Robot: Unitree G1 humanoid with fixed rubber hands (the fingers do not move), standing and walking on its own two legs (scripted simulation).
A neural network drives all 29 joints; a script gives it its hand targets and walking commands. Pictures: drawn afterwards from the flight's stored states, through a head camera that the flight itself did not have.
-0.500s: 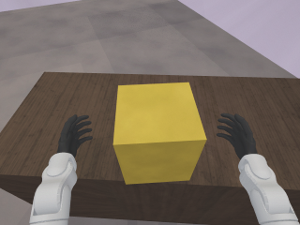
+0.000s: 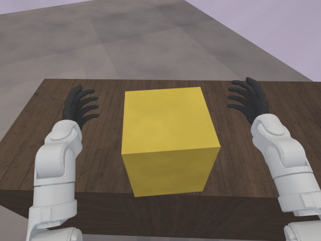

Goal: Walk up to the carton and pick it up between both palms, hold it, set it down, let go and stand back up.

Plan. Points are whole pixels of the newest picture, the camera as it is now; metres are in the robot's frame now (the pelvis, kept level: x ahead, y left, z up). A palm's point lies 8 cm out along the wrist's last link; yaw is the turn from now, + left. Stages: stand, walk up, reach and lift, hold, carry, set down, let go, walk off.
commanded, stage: reach and lift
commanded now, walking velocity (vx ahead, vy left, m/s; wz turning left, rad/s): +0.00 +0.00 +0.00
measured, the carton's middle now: (166, 144) +0.38 +0.02 +0.00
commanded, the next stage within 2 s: none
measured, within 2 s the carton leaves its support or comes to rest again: neither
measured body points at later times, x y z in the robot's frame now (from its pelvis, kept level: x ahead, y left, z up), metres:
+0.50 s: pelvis +0.01 +0.00 +0.00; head +0.01 +0.00 +0.45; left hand +0.39 +0.24 +0.16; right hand +0.44 -0.17 +0.16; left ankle +0.01 +0.14 -0.75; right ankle +0.01 -0.13 -0.75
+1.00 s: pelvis +0.00 +0.00 -0.01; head +0.02 +0.00 +0.44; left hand +0.38 +0.22 +0.06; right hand +0.42 -0.14 +0.07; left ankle +0.01 +0.14 -0.75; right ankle +0.01 -0.13 -0.75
